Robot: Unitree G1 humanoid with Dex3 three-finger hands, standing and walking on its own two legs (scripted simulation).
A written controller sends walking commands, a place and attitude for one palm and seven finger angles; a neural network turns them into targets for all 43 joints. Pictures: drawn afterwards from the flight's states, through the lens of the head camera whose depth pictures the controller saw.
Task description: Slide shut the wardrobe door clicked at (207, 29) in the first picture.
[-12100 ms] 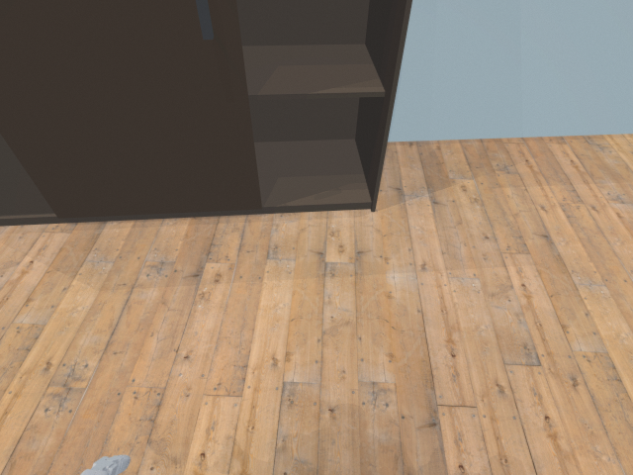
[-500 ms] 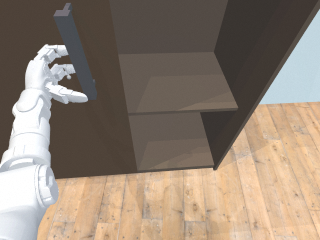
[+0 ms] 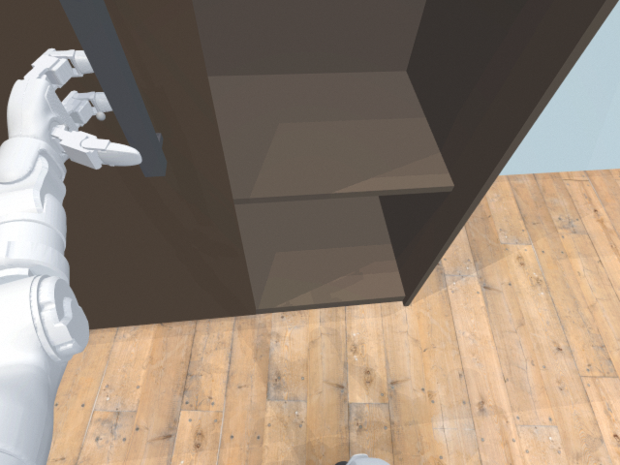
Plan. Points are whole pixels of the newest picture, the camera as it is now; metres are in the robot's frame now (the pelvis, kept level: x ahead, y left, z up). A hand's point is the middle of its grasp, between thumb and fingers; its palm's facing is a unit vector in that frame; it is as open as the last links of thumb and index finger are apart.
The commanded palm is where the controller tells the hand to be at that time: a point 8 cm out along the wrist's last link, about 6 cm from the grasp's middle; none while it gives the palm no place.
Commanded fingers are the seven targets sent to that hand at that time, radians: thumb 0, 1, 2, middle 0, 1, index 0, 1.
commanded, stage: feel for the door with the fingertips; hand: left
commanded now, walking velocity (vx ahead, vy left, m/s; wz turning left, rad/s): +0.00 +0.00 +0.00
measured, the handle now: (128, 86) +0.55 +0.18 +0.17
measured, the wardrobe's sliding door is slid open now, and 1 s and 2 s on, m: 0.50 0.50 0.50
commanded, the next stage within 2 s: slide the fingers in behind the handle in 0.04 s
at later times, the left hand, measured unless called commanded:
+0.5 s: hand (103, 118) +0.50 +0.21 +0.16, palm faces +0.04 -1.00 -0.01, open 13.9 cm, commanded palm +0.47 +0.25 +0.15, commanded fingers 0.00 -0.50 0.30 -0.30 -1.20 -0.30 -1.20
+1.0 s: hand (121, 121) +0.49 +0.19 +0.16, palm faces +0.03 -1.00 +0.00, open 14.0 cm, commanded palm +0.47 +0.24 +0.15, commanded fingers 0.00 -0.50 0.30 -0.30 -1.20 -0.30 -1.20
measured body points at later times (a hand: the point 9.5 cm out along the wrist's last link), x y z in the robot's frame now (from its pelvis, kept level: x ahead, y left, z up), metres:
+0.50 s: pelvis +0.01 +0.00 +0.00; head +0.06 +0.01 +0.45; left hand +0.49 +0.26 +0.17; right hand +0.02 -0.26 -0.11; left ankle -0.02 +0.12 -0.72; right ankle +0.01 -0.13 -0.72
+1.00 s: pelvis +0.00 +0.00 +0.00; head +0.06 +0.00 +0.45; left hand +0.49 +0.24 +0.16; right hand +0.04 -0.27 -0.11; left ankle -0.02 +0.12 -0.72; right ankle +0.01 -0.13 -0.72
